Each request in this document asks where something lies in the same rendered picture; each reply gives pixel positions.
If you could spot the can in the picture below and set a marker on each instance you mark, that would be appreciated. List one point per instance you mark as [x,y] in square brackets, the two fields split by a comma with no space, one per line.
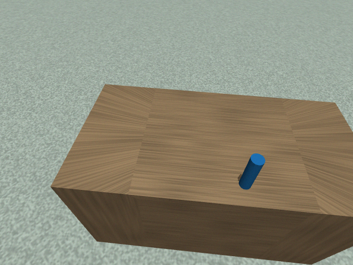
[251,171]

